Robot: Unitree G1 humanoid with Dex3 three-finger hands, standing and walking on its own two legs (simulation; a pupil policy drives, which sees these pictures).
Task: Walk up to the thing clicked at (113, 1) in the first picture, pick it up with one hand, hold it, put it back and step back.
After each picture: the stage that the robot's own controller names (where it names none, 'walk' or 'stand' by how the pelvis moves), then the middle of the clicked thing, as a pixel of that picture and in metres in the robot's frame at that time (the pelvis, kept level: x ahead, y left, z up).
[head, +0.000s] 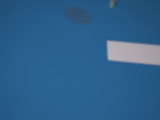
stand; out of the picture +2.26 -0.49 -0.66
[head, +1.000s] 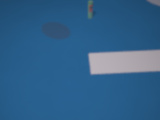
walk; (90, 9) +2.15 +0.00 -0.64
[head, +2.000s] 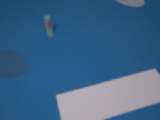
walk; (49, 26) +1.46 +0.41 -0.65
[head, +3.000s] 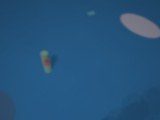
walk; (46, 62) +0.96 +0.37 -0.65
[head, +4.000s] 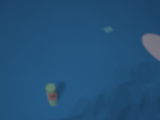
walk; (52, 95) +0.59 +0.23 -0.63
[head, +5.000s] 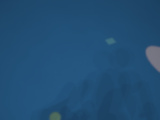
stand; out of the picture +0.39 +0.12 -0.64
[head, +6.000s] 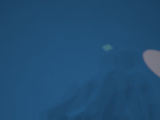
stand; out of the picture +0.36 +0.15 -0.66
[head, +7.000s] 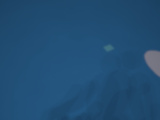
stand; out of the picture +0.36 +0.15 -0.66
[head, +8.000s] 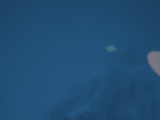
stand; out of the picture +0.34 +0.15 -0.66
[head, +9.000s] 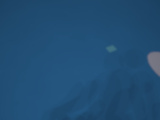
stand; out of the picture +0.34 +0.15 -0.66
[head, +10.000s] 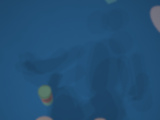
go down; (46, 96) +0.39 +0.15 -0.52
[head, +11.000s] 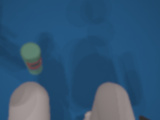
go down; (33, 61) +0.44 +0.18 -0.27
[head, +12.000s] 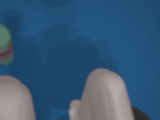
close in; (0, 48) +0.43 +0.21 -0.20
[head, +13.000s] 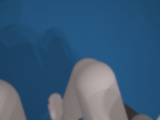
close; out of the picture +0.42 +0.24 -0.16
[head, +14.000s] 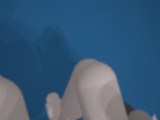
lift; out of the picture +0.41 +0.25 -0.16
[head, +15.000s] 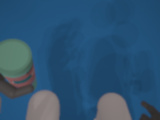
lift; (21, 73) +0.33 +0.18 +0.01
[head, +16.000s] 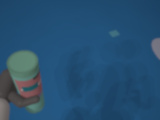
hold; (30, 87) +0.30 +0.16 +0.04
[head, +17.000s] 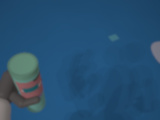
hold; (30, 87) +0.31 +0.16 +0.04
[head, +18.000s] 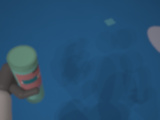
crouch; (29, 79) +0.34 +0.16 +0.01
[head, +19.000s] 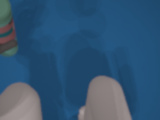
lower; (2, 32) +0.47 +0.19 -0.05
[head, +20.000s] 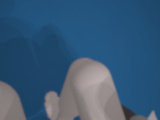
lower; out of the picture +0.44 +0.26 -0.17
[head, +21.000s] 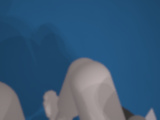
lower; out of the picture +0.44 +0.27 -0.17
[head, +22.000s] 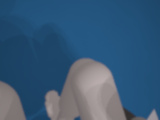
lower; out of the picture +0.44 +0.27 -0.17
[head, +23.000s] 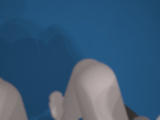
lower; out of the picture +0.42 +0.27 -0.16
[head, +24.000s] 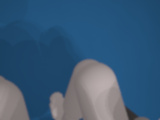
open; out of the picture +0.42 +0.25 -0.16
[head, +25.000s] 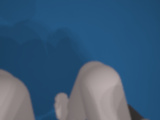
stand; out of the picture +0.41 +0.25 -0.17
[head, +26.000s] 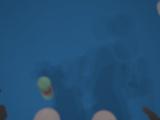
walk; (46, 89) +0.42 +0.17 -0.46
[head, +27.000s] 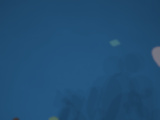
stand; out of the picture +0.38 +0.15 -0.60
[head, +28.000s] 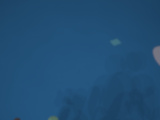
stand; out of the picture +0.37 +0.15 -0.60
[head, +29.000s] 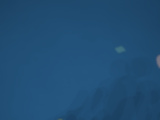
stand; out of the picture +0.39 +0.13 -0.65
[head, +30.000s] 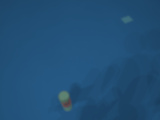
walk; (65, 101) +0.45 +0.16 -0.63
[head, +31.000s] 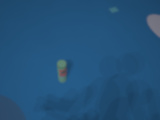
walk; (62, 71) +0.71 +0.12 -0.63
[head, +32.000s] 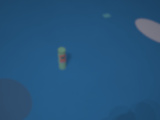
stand; (62, 58) +1.03 +0.19 -0.64
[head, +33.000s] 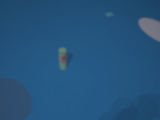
stand; (62, 59) +1.00 +0.16 -0.65
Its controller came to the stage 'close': yes
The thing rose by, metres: 0.68
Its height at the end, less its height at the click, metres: +0.00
